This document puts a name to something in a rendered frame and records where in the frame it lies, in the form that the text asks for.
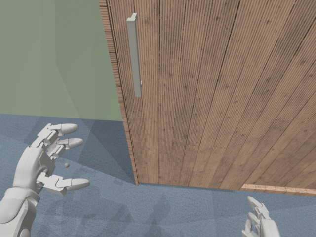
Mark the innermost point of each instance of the handle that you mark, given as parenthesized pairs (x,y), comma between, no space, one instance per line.
(134,52)

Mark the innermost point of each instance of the robot left forearm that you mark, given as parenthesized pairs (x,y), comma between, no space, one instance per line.
(17,212)

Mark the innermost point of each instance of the right robot hand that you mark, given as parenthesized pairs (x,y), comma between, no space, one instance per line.
(264,225)

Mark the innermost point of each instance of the left robot hand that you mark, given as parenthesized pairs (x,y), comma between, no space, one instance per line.
(34,160)

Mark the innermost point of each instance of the wardrobe door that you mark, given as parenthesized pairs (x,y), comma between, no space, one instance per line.
(292,160)
(222,80)

